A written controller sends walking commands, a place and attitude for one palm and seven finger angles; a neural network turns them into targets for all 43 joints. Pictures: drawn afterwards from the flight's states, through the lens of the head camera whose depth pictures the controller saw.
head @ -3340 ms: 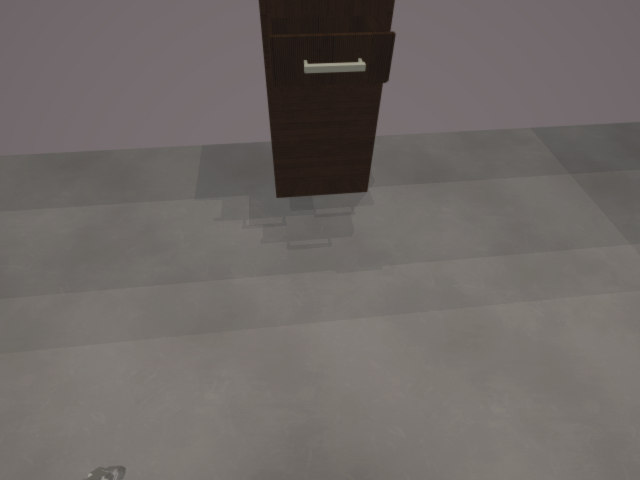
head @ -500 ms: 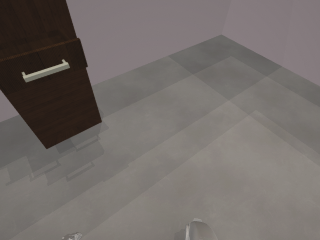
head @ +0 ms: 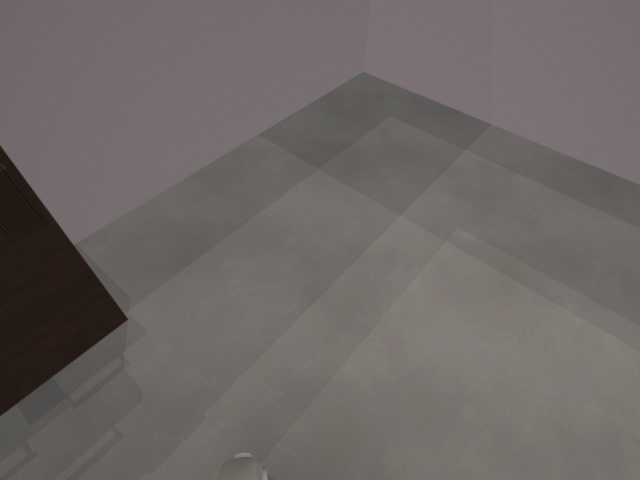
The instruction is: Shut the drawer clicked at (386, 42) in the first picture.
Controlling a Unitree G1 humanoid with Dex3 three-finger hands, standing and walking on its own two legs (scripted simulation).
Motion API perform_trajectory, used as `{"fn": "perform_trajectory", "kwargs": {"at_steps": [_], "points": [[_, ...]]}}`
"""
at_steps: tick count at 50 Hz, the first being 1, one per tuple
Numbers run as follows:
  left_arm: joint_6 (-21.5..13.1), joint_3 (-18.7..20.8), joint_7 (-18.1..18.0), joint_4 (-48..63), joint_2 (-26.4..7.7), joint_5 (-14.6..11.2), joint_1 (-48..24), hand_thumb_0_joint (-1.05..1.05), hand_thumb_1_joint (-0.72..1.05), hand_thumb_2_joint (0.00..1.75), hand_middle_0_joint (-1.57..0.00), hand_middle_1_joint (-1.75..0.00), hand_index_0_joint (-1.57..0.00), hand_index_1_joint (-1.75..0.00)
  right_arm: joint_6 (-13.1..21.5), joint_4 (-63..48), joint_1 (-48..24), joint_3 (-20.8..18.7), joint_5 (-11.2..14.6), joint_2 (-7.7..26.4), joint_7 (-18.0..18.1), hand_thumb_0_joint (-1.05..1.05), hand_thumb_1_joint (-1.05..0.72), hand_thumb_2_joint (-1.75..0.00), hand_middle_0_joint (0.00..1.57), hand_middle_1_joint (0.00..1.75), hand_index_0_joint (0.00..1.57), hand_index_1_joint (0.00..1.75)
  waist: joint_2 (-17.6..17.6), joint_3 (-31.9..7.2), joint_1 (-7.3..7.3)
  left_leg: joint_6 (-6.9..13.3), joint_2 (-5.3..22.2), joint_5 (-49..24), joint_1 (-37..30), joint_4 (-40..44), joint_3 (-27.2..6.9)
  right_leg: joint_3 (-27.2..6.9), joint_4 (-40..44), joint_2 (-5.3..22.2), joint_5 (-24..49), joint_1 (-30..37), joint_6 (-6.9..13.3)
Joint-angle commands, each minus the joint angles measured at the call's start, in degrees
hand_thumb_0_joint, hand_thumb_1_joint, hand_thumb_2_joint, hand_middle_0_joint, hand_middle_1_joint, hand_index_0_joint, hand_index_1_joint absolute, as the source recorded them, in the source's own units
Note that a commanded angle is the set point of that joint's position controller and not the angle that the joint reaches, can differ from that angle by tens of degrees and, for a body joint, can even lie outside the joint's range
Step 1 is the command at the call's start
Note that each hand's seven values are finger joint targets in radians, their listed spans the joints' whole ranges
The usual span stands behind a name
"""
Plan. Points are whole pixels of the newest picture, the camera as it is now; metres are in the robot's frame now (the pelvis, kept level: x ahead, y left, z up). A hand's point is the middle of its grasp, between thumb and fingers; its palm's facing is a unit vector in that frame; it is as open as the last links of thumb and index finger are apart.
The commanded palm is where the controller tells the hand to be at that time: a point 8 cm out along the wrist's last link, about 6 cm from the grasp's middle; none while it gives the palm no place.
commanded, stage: walk to a spot facing it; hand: left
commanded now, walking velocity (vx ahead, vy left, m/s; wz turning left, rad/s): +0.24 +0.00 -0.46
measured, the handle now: out of the picture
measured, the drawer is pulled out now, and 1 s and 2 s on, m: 0.14 0.14 0.14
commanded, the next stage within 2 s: turn to face it in 0.02 s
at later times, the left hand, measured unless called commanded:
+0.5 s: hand (197, 420) +0.23 +0.20 -0.17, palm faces +0.05 -0.98 -0.18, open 7.4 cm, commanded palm none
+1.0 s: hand out of the picture +0.10 +0.27 -0.20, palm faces +0.39 -0.88 -0.26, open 7.4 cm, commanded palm none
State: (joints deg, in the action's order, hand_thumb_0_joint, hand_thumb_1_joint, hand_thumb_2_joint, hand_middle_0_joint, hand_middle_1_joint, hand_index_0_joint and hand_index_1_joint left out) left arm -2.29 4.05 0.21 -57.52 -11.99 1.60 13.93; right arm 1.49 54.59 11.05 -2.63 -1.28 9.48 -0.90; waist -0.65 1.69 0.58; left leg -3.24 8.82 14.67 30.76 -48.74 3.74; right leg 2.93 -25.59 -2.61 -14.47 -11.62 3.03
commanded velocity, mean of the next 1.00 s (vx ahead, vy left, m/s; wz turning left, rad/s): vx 0.02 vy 0.00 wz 0.49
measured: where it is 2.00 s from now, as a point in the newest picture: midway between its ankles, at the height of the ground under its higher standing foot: outside the picture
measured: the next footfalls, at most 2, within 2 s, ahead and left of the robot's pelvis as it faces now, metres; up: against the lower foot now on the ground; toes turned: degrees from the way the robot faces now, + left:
left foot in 0.10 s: +0.17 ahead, +0.14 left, +0.00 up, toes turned +6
right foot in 0.54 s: +0.21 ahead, -0.09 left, +0.00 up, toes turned -3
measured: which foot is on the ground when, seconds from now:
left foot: up 0.00-0.08, down 0.10-0.54, up 0.56-0.92, down 0.94-1.00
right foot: down 0.00-0.12, up 0.14-0.52, down 0.54-0.94, up 0.96-1.00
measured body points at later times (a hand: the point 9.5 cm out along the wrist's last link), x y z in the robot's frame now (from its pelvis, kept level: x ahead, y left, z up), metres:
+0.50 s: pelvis +0.14 +0.03 +0.00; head +0.16 +0.03 +0.45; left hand +0.23 +0.25 -0.15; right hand +0.11 -0.20 -0.16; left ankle +0.13 +0.14 -0.74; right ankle +0.16 -0.09 -0.72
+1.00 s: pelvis +0.14 +0.05 -0.02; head +0.17 +0.08 +0.43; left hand +0.08 +0.31 -0.17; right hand +0.37 -0.16 -0.13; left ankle +0.13 +0.15 -0.74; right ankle +0.16 -0.09 -0.71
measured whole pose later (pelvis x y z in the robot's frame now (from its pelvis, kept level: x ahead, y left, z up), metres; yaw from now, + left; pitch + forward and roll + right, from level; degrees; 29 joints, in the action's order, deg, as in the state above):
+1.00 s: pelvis +0.14 +0.05 -0.02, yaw +20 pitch +0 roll +0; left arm 3.4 4.8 -1.1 -53.8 -15.5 1.5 13.8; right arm -1.5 50.0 5.2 -4.1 -0.7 14.9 -1.8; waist 3.4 5.3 -1.5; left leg 2.7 1.9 18.0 20.0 -38.9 7.0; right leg 11.5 -51.8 10.8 -29.5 -19.9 -4.2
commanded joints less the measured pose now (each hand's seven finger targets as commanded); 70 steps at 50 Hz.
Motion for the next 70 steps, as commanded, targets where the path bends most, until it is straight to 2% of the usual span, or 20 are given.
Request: {"fn": "perform_trajectory", "kwargs": {"at_steps": [1,4,6,9,12,24,25,27,28,32,42,45,46,47,48,54,63,68,69,70], "points": [[-1.07,1.66,-0.03,3.05,-8.85,-0.33,2.74,0.0,0.9,0.9,-0.2,-0.3,-0.2,-0.3,1.65,-3.58,-0.55,-0.97,0.08,4.29,0.16,0.0,-0.9,-0.9,0.2,0.3,0.2,0.3,8.14,0.77,-1.5,0.33,-3.18,-0.23,-7.63,9.4,2.07,-13.49,8.91,14.61,8.22,-2.36,6.97],[-0.37,1.75,-0.09,3.8,-7.58,-0.72,1.46,0.0,0.9,0.9,-0.2,-0.3,-0.2,-0.3,2.7,-1.2,7.61,-1.69,-0.06,8.03,1.26,0.0,-0.9,-0.9,0.2,0.3,0.2,0.3,1.25,-2.36,2.87,1.1,-2.83,-3.99,-27.06,23.11,0.94,-10.99,-4.91,9.71,9.95,-8.44,3.21],[-0.65,0.76,0.49,5.73,-3.13,-1.02,2.93,0.0,0.9,0.9,-0.2,-0.3,-0.2,-0.3,2.35,0.22,17.63,-3.04,-0.84,17.28,1.81,0.0,-0.9,-0.9,0.2,0.3,0.2,0.3,-18.18,-8.88,5.55,11.81,21.74,-10.04,-39.77,31.8,-25.82,-0.85,-36.22,0.44,-20.89,-24.8,-2.09],[-0.33,0.58,0.28,2.65,-3.25,-0.27,1.39,0.0,0.9,0.9,-0.2,-0.3,-0.2,-0.3,2.45,-0.19,9.2,-0.44,-0.53,8.85,2.28,0.0,-0.9,-0.9,0.2,0.3,0.2,0.3,-7.13,-0.72,2.16,12.29,14.79,-21.0,-25.51,32.68,-15.5,-3.84,-43.98,6.75,-11.59,-23.7,-3.06],[1.2,-0.58,-0.03,-0.3,-0.7,-0.59,5.88,0.0,0.9,0.9,-0.2,-0.3,-0.2,-0.3,2.84,0.82,5.42,0.57,0.23,6.65,2.48,0.0,-0.9,-0.9,0.2,0.3,0.2,0.3,-9.33,-2.09,-1.65,10.41,7.64,-35.11,-20.78,32.07,-3.32,-1.0,-34.34,7.79,-6.8,-14.53,-4.97],[2.05,0.27,-1.61,3.64,-1.42,-1.2,-0.01,0.0,0.9,0.9,-0.2,-0.3,-0.2,-0.3,-1.25,1.91,5.7,-2.56,0.13,10.3,2.11,0.0,-0.9,-0.9,0.2,0.3,0.2,0.3,-8.33,-2.74,-1.44,10.29,4.56,-26.45,-17.69,24.18,-12.82,2.04,-4.58,4.81,-0.04,-1.94,-6.43],[1.59,0.66,-1.79,3.36,-2.64,-1.18,1.82,0.0,0.9,0.9,-0.2,-0.3,-0.2,-0.3,-1.34,1.44,5.24,-2.68,0.46,9.59,1.9,0.0,-0.9,-0.9,0.2,0.3,0.2,0.3,-5.2,-3.52,-2.48,7.9,2.12,-20.66,-14.28,21.09,-11.87,1.05,2.2,6.4,6.23,4.02,-6.12],[0.95,2.22,-2.51,3.35,-11.2,-0.18,5.88,0.0,0.9,0.9,-0.2,-0.3,-0.2,-0.3,-1.41,-1.26,6.25,-2.0,0.88,3.96,1.36,0.0,-0.9,-0.9,0.2,0.3,0.2,0.3,16.74,-6.68,-3.56,1.04,-9.55,18.39,2.27,0.26,0.07,-16.58,6.91,30.05,26.58,16.26,2.9],[1.14,2.2,-2.73,3.88,-10.37,-0.6,5.61,0.0,0.9,0.9,-0.2,-0.3,-0.2,-0.3,-2.6,-1.35,4.78,-2.73,0.46,6.27,1.69,0.0,-0.9,-0.9,0.2,0.3,0.2,0.3,16.19,-6.55,-3.98,1.1,-7.43,21.31,0.78,-10.47,-3.8,-15.86,7.61,32.14,28.02,10.02,5.82],[1.2,0.53,-2.68,6.31,-5.43,-0.48,-1.97,0.0,0.9,0.9,-0.2,-0.3,-0.2,-0.3,-3.91,0.36,4.61,-2.89,0.13,4.9,0.44,0.0,-0.9,-0.9,0.2,0.3,0.2,0.3,9.48,-0.52,-0.16,-0.5,-4.44,9.76,2.27,-21.13,-2.52,-1.56,6.58,23.31,22.89,2.68,3.44],[2.42,1.92,-2.12,7.08,-11.14,0.35,0.58,0.0,0.9,0.9,-0.2,-0.3,-0.2,-0.3,-3.95,-5.77,-5.12,-2.14,0.46,5.7,-0.9,0.0,-0.9,-0.9,0.2,0.3,0.2,0.3,13.33,-0.84,-2.7,0.09,-5.47,9.63,-5.59,2.02,3.94,5.39,2.48,24.78,21.98,3.41,2.95],[2.91,2.42,-1.72,7.54,-12.16,-0.04,0.18,0.0,0.9,0.9,-0.2,-0.3,-0.2,-0.3,-3.28,-6.55,-2.54,-2.46,0.26,8.04,-0.87,0.0,-0.9,-0.9,0.2,0.3,0.2,0.3,10.36,-3.81,-0.82,1.0,-6.3,1.88,-14.67,15.36,5.69,8.59,-5.39,23.9,20.39,2.22,-0.25],[3.16,2.4,-1.44,7.98,-11.53,-0.48,0.31,0.0,0.9,0.9,-0.2,-0.3,-0.2,-0.3,-2.76,-5.82,1.23,-3.23,0.12,11.25,-0.84,0.0,-0.9,-0.9,0.2,0.3,0.2,0.3,3.79,-6.5,1.6,2.2,-4.53,-6.3,-24.03,22.68,2.75,9.87,-14.27,22.48,16.69,-3.14,-2.83],[3.33,1.98,-0.83,10.39,-8.18,-0.97,0.05,0.0,0.9,0.9,-0.2,-0.3,-0.2,-0.3,-2.17,-5.89,5.14,-5.04,-0.3,18.79,-0.51,0.0,-0.9,-0.9,0.2,0.3,0.2,0.3,-15.15,-8.63,3.78,9.55,10.74,-25.57,-33.8,26.28,-18.85,11.75,-28.94,14.03,-10.33,-19.02,-8.05],[3.62,0.74,-1.03,13.25,-7.11,-0.43,-4.92,0.0,0.9,0.9,-0.2,-0.3,-0.2,-0.3,-2.5,-4.89,9.32,-5.42,0.34,22.11,-0.2,0.0,-0.9,-0.9,0.2,0.3,0.2,0.3,-15.89,-8.56,5.7,15.24,18.06,-36.15,-32.07,27.86,-24.44,5.55,-38.18,11.04,-25.41,-23.34,-8.68],[4.37,1.83,-0.49,9.06,-7.99,-0.45,-1.25,0.0,0.9,0.9,-0.2,-0.3,-0.2,-0.3,-1.71,-8.32,-4.25,-3.42,0.15,15.64,1.06,0.0,-0.9,-0.9,0.2,0.3,0.2,0.3,-7.99,-4.08,-0.25,11.32,5.02,-16.05,-19.31,30.15,-13.07,-1.61,-40.24,10.04,-7.68,-18.97,-8.68],[3.92,1.26,-1.2,12.04,-6.75,-0.96,-5.0,0.0,0.9,0.9,-0.2,-0.3,-0.2,-0.3,-2.5,-6.83,0.01,-4.39,-0.02,16.04,0.91,0.0,-0.9,-0.9,0.2,0.3,0.2,0.3,-7.94,-5.43,1.77,13.61,4.21,-19.27,-23.32,28.04,-21.17,-2.23,-24.2,6.09,-11.11,-15.42,-8.5],[3.01,1.22,-1.79,11.17,-7.17,-1.44,1.25,0.0,0.9,0.9,-0.2,-0.3,-0.2,-0.3,-3.11,-7.73,-3.07,-4.67,0.32,15.2,0.63,0.0,-0.9,-0.9,0.2,0.3,0.2,0.3,-7.6,-6.29,-1.63,10.59,0.39,-18.12,-13.43,23.01,-22.89,-1.3,-4.33,3.87,-2.25,0.88,-6.92],[2.47,1.61,-2.14,11.02,-8.84,-1.22,3.42,0.0,0.9,0.9,-0.2,-0.3,-0.2,-0.3,-3.08,-8.11,-2.71,-4.4,0.71,13.09,0.42,0.0,-0.9,-0.9,0.2,0.3,0.2,0.3,-2.75,-7.42,-2.79,7.84,-2.37,-12.01,-7.98,18.02,-21.17,-4.7,4.84,7.72,0.89,8.38,-5.79],[1.87,2.65,-2.57,11.23,-14.31,-0.11,4.13,0.0,0.9,0.9,-0.2,-0.3,-0.2,-0.3,-3.09,-9.02,-1.45,-3.71,1.13,8.64,0.14,0.0,-0.9,-0.9,0.2,0.3,0.2,0.3,15.09,-6.64,-2.98,2.24,-11.46,7.09,3.75,4.85,-9.9,-20.57,11.46,23.61,2.11,14.24,-0.42]]}}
